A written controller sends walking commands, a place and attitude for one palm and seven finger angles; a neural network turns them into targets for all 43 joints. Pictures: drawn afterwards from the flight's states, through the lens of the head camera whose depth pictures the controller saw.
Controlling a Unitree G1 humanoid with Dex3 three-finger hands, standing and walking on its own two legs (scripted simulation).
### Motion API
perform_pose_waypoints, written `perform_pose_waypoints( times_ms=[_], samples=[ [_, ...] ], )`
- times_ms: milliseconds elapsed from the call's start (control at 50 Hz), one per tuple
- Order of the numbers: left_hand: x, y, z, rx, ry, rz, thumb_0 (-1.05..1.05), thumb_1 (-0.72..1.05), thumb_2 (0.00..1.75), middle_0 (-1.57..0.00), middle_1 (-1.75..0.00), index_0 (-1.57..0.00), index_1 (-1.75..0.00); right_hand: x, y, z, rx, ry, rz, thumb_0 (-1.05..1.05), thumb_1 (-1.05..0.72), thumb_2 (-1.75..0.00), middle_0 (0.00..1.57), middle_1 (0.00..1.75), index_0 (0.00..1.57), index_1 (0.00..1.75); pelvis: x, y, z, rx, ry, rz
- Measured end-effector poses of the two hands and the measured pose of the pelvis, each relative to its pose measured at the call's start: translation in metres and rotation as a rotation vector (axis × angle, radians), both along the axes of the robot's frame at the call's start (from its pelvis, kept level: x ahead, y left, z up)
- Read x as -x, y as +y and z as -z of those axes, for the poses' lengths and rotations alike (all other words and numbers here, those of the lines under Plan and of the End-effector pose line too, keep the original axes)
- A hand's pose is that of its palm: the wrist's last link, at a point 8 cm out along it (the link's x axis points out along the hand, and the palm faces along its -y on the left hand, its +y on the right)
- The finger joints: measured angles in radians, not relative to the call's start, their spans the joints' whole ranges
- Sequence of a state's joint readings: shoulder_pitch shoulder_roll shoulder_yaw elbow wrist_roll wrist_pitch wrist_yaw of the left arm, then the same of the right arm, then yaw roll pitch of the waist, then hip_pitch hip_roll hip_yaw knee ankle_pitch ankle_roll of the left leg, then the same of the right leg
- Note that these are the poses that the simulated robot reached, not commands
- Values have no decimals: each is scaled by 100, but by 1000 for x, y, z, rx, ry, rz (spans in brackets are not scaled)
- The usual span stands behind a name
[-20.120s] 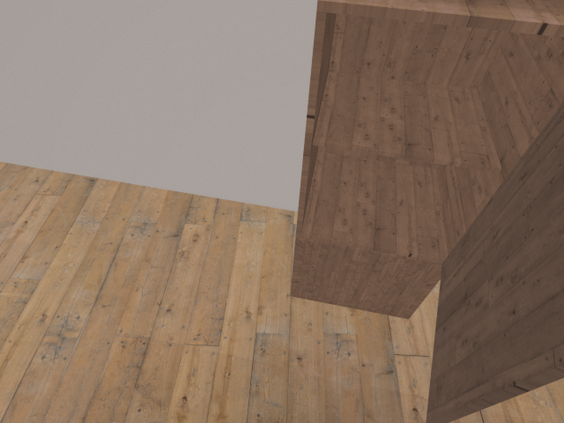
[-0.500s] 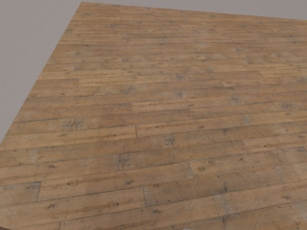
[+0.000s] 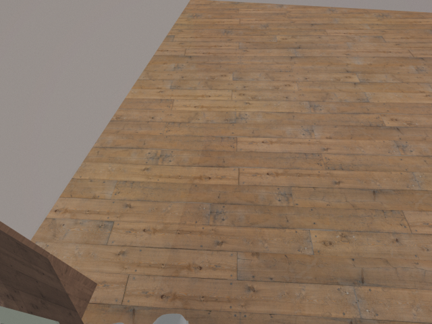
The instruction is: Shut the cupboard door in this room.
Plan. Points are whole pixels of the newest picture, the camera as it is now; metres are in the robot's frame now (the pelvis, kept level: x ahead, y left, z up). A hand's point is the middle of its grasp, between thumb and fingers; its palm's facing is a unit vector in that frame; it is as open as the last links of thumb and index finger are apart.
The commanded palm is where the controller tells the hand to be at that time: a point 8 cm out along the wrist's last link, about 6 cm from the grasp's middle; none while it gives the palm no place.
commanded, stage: turn or walk to find it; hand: left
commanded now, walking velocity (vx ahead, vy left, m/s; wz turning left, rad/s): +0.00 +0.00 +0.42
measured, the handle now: out of the picture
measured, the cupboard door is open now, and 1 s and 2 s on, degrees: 56 45 45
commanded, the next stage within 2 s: stand and wait in 1.90 s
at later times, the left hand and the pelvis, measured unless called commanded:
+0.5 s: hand out of the picture +0.05 +0.24 -0.16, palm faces +0.21 -0.94 -0.27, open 7.4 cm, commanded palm none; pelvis -0.02 +0.01 +0.00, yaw +11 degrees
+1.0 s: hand out of the picture -0.12 +0.20 -0.19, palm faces +0.49 -0.84 -0.21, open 7.4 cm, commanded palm none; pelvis -0.06 +0.01 -0.01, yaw +26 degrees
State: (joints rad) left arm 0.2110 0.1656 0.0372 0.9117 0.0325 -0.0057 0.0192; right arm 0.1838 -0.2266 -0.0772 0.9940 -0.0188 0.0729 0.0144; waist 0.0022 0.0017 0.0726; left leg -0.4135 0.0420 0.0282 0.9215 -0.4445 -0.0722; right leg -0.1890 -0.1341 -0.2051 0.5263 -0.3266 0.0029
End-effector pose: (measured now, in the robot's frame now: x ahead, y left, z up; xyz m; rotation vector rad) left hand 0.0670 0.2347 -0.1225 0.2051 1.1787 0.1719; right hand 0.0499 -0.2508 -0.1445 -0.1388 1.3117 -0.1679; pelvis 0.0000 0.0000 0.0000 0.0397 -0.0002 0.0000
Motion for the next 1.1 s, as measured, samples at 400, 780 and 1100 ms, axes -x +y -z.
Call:
perform_pose_waypoints(
  times_ms=[400,780,1100],
  samples=[
    [35,63,8,13,8,-175,0,91,90,-20,-29,-20,-30,-43,52,-21,48,-105,-198,1,-91,-90,20,30,20,30,15,31,-1,56,5,-151],
    [120,-8,-6,-10,30,-360,0,90,90,-20,-30,-20,-30,-38,7,3,-2,22,-321,1,-91,-90,20,30,20,30,28,-14,-2,1,-9,-345],
    [248,22,36,85,190,-577,0,91,90,-20,-30,-20,-30,-92,106,-31,54,-199,-569,1,-91,-90,20,30,20,30,67,26,6,57,-21,-472]
  ],
)
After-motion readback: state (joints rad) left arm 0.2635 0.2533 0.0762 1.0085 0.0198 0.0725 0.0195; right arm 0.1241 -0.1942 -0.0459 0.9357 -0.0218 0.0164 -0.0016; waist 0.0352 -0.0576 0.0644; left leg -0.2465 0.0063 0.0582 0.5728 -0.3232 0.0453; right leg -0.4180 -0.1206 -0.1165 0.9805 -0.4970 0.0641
